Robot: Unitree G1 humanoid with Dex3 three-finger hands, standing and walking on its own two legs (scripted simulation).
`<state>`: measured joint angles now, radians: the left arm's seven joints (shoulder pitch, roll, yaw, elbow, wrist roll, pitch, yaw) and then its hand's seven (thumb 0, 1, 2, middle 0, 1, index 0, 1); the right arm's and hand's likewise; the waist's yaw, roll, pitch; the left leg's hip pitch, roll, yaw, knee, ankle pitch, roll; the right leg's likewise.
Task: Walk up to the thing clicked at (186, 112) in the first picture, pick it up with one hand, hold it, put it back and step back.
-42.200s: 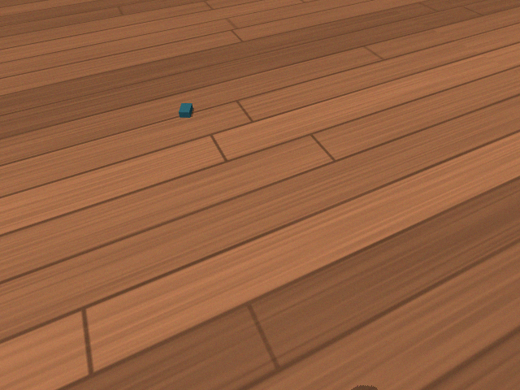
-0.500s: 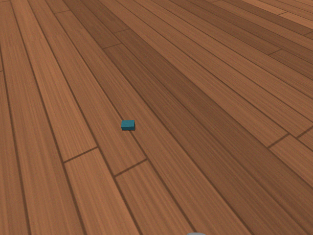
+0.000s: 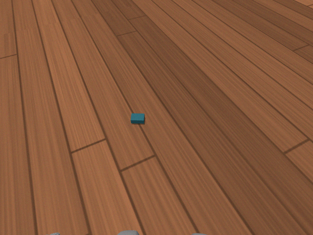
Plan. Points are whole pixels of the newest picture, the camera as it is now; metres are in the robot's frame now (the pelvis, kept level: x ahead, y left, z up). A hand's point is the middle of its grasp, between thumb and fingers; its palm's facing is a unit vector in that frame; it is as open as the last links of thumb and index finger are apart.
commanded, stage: step back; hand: left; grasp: from above
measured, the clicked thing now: (137, 118) +1.00 +0.19 -0.74
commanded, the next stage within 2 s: stand in 0.14 s
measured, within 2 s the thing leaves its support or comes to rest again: neither
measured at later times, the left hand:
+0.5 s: hand out of the picture +0.09 +0.25 -0.13, palm faces -0.05 -0.94 -0.33, open 7.4 cm
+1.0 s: hand out of the picture +0.09 +0.25 -0.13, palm faces -0.07 -0.94 -0.33, open 7.4 cm
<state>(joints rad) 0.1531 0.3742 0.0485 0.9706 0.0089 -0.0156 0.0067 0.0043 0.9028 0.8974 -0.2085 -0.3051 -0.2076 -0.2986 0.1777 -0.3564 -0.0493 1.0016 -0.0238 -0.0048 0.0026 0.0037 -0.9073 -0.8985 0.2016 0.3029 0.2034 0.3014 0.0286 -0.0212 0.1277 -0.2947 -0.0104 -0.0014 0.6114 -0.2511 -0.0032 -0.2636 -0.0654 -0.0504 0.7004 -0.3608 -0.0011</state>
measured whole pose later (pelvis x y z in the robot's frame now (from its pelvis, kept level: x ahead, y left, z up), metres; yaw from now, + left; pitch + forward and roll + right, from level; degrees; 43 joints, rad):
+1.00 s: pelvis +0.00 +0.00 +0.03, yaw -1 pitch -3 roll +0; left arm 0.10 0.36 -0.01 1.14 0.01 -0.02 -0.02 0.00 0.91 0.90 -0.21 -0.30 -0.20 -0.30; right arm 0.10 -0.34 0.00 1.16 -0.01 -0.01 0.02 0.00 -0.91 -0.90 0.20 0.30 0.20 0.30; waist -0.01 0.00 0.05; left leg -0.16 0.02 0.01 0.32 -0.12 -0.01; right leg -0.09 -0.02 -0.02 0.32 -0.19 0.01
